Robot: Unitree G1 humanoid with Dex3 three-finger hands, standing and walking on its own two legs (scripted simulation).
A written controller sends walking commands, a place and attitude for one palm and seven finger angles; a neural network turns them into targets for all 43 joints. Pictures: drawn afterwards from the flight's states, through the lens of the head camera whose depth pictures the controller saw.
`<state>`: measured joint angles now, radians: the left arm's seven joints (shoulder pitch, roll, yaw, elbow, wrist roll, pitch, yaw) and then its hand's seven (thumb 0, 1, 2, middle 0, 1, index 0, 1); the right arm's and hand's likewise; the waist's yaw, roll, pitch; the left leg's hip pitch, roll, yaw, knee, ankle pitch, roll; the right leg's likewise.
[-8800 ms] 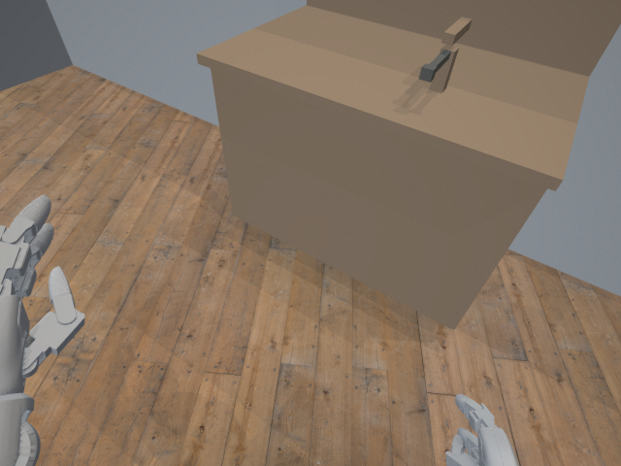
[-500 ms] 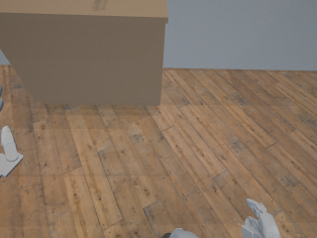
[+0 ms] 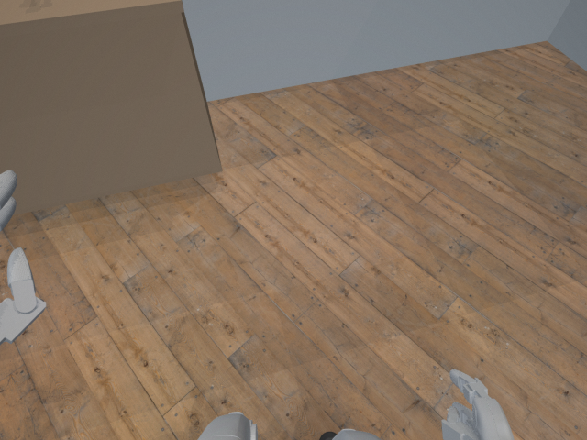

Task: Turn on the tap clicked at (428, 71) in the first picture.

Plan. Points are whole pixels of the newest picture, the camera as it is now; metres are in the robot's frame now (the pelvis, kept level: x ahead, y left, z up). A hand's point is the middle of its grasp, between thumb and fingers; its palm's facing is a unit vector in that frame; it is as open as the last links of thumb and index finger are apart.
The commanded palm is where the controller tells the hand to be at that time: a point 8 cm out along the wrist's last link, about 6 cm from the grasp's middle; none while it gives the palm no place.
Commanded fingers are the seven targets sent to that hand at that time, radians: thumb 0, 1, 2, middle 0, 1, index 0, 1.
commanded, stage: take the last steps up to it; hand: left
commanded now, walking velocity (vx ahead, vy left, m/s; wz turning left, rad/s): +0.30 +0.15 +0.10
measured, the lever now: out of the picture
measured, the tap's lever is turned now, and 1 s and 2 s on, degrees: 0 0 0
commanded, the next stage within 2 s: none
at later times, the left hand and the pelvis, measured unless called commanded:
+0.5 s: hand (27, 295) +0.23 +0.25 +0.17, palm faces +0.43 -0.80 -0.42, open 7.4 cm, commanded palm +0.16 +0.29 +0.18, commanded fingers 0.00 0.90 0.90 -0.20 -0.30 -0.20 -0.30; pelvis +0.02 +0.01 -0.01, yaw +3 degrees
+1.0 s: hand (3, 188) +0.34 +0.31 +0.18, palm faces +0.36 -0.79 -0.50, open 7.4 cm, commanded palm +0.28 +0.36 +0.18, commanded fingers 0.00 0.90 0.90 -0.20 -0.30 -0.20 -0.30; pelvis +0.12 +0.08 +0.00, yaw +1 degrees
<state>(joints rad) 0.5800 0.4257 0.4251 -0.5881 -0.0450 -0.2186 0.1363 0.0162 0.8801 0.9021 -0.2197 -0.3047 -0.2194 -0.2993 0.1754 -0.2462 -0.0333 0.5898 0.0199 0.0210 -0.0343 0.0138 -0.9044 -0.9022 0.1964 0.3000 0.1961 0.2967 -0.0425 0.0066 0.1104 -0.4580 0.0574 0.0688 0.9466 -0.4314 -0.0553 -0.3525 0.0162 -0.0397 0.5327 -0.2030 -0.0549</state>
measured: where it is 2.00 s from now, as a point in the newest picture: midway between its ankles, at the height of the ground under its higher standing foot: (222, 375)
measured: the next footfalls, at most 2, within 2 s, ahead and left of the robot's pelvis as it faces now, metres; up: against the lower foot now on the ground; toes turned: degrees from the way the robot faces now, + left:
left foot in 0.12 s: +0.02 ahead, +0.12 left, +0.00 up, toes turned +6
right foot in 0.40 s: +0.07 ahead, -0.11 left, +0.00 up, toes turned -7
